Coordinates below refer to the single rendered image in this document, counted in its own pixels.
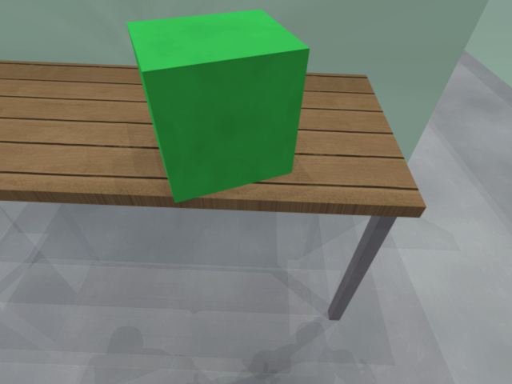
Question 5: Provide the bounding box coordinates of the carton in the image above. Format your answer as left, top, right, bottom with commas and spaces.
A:
126, 10, 310, 203

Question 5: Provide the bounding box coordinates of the table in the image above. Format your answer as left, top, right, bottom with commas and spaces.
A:
0, 60, 426, 321

